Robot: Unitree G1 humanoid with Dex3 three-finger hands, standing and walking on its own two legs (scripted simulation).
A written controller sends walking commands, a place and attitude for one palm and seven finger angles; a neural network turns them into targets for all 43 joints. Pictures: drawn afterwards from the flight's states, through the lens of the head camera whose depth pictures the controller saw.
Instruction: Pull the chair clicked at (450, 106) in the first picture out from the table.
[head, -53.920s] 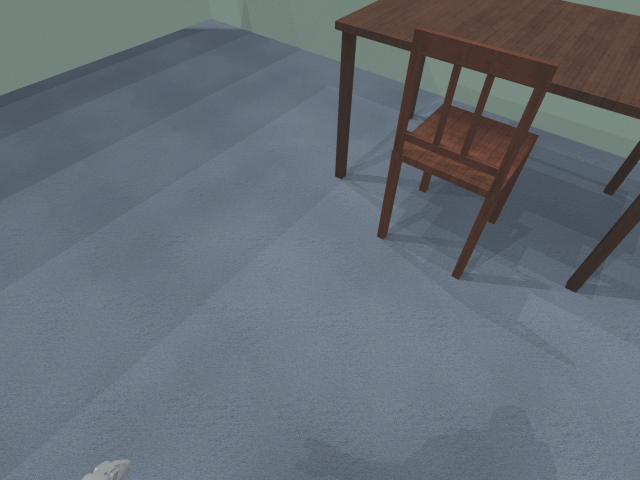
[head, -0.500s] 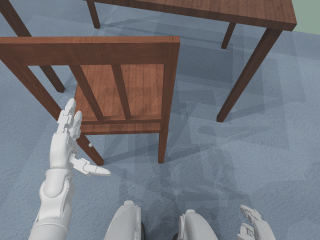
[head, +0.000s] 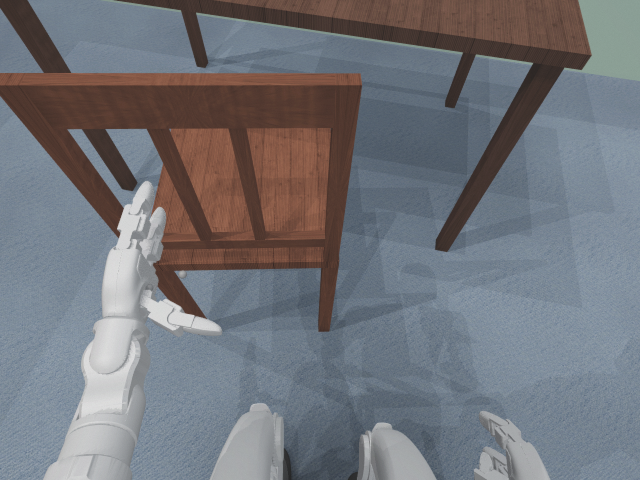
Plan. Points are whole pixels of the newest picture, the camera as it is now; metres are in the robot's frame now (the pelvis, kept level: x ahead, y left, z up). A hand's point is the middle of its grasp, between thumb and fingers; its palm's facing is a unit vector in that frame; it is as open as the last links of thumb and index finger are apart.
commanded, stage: push the fingers through the gap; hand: left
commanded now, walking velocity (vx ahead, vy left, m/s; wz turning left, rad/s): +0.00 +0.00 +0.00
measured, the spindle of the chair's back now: (185, 190) +0.50 +0.21 +0.00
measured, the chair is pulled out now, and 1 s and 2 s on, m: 0.18 0.18 0.18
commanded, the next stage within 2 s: hook a spindle and tug to test in 1.42 s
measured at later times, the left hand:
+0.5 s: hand (186, 238) +0.40 +0.19 +0.03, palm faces +0.06 -1.00 -0.04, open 17.0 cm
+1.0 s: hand (196, 202) +0.47 +0.19 +0.02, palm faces +0.06 -1.00 -0.04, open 17.0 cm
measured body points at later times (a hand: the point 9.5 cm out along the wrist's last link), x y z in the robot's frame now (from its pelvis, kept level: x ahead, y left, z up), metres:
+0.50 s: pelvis +0.00 +0.01 +0.00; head +0.12 +0.02 +0.43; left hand +0.39 +0.24 +0.03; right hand +0.10 -0.25 -0.12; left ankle +0.06 +0.10 -0.62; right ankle +0.01 -0.10 -0.62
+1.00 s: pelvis +0.00 +0.01 -0.01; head +0.14 +0.03 +0.42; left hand +0.46 +0.24 +0.02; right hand +0.06 -0.25 -0.13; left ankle +0.06 +0.10 -0.62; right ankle +0.01 -0.10 -0.62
